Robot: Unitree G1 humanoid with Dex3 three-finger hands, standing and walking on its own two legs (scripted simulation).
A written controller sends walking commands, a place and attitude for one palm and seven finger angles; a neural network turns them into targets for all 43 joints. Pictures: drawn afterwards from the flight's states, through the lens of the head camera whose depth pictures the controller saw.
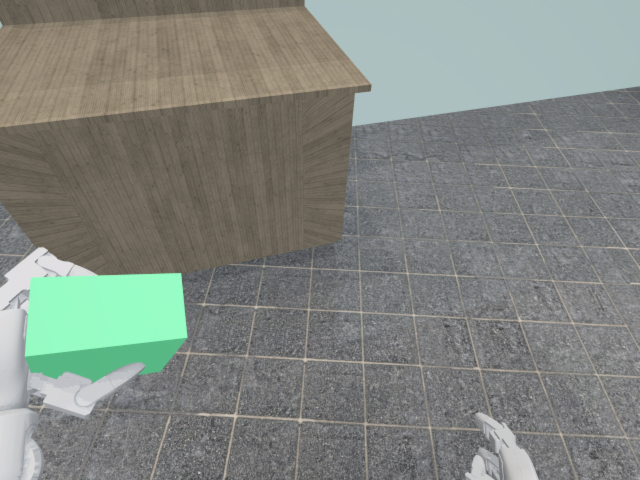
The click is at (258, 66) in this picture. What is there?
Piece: table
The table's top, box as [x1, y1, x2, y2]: [0, 6, 371, 135]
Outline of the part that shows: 371,84 304,6 5,25 0,28 0,135 369,91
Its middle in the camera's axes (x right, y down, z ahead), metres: -0.48 -0.57 +1.21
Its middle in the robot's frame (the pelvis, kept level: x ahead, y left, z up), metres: +1.27 +0.55 -0.02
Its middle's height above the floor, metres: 0.75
